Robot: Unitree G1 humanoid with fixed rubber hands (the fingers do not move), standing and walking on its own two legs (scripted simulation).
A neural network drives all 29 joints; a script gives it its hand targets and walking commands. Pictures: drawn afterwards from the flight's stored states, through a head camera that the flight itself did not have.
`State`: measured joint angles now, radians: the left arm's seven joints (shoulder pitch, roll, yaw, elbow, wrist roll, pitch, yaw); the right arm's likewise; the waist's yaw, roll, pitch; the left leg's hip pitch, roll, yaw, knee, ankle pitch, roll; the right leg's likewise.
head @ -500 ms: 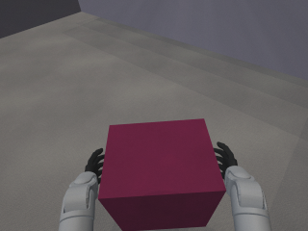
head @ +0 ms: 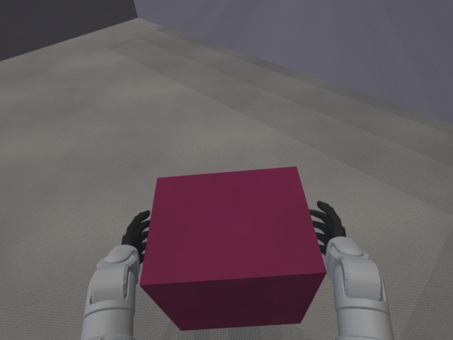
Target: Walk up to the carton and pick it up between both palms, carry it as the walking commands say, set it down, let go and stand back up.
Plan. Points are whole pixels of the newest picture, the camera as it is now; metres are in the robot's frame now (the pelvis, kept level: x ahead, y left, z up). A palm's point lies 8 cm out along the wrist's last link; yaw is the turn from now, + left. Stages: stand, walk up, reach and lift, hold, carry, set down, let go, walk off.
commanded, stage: hold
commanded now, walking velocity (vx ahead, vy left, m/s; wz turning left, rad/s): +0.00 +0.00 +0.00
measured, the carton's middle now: (233, 255) +0.30 -0.01 -0.05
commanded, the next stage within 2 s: set down in 0.28 s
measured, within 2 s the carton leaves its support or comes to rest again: neither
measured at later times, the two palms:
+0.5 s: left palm (139, 251) +0.29 +0.16 +0.02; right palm (342, 256) +0.23 -0.19 +0.03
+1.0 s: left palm (154, 254) +0.32 +0.15 -0.05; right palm (329, 257) +0.27 -0.20 -0.04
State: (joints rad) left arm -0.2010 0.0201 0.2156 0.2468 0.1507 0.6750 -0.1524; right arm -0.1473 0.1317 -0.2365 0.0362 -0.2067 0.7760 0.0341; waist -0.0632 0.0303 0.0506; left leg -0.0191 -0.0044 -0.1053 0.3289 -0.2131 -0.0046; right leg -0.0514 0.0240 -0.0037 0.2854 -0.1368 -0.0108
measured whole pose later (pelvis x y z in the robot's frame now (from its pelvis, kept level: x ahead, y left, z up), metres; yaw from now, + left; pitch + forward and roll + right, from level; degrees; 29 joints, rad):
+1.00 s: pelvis +0.00 +0.01 -0.01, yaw +0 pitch +10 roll +0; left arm -0.33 -0.01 0.28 0.55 0.22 0.38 -0.10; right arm -0.24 0.11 -0.36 0.35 -0.24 0.43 0.09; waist -0.12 0.03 -0.03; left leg -0.42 -0.05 -0.12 0.52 -0.27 0.00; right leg -0.45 0.01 0.03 0.49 -0.20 0.01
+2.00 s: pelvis -0.06 +0.01 -0.15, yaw +0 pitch +42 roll +1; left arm -0.74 0.04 0.41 0.68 0.20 0.33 -0.06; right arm -0.67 0.04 -0.47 0.51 -0.19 0.36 0.06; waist -0.09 0.05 -0.29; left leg -1.54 -0.10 -0.08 1.26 -0.45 -0.02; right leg -1.59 0.05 0.07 1.23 -0.36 0.03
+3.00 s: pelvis -0.10 +0.01 -0.31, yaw +1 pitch +51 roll +1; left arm -1.12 0.17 0.31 0.86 0.08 0.31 0.03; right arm -0.98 -0.10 -0.47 0.67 -0.09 0.30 0.00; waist -0.09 0.04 -0.19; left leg -2.13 -0.16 -0.07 1.80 -0.55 -0.05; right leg -2.18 0.08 0.08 1.75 -0.46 0.05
